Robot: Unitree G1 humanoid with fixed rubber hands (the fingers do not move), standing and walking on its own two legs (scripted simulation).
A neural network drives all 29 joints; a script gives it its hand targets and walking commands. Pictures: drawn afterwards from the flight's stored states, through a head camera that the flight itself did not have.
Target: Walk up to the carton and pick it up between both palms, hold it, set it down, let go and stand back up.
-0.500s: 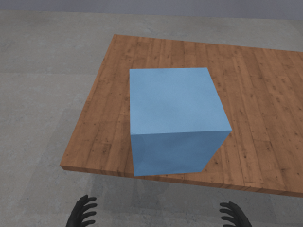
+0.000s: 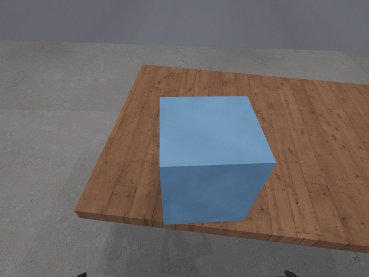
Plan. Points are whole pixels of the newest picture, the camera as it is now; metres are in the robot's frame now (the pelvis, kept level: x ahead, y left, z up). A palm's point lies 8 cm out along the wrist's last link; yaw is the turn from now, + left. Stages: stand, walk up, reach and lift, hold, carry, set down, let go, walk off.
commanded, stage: stand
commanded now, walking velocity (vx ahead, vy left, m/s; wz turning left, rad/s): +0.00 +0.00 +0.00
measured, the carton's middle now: (204, 162) +0.38 -0.02 +0.03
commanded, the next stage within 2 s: none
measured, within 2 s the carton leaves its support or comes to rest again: neither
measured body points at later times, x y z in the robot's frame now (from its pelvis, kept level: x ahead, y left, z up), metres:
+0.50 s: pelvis -0.03 -0.01 +0.00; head -0.05 +0.00 +0.45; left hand +0.01 +0.26 -0.15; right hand +0.05 -0.26 -0.13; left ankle -0.05 +0.11 -0.74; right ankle +0.00 -0.11 -0.74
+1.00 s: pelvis -0.05 -0.01 +0.00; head -0.08 +0.00 +0.45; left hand -0.03 +0.26 -0.15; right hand +0.01 -0.27 -0.14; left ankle -0.05 +0.11 -0.74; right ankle +0.00 -0.11 -0.74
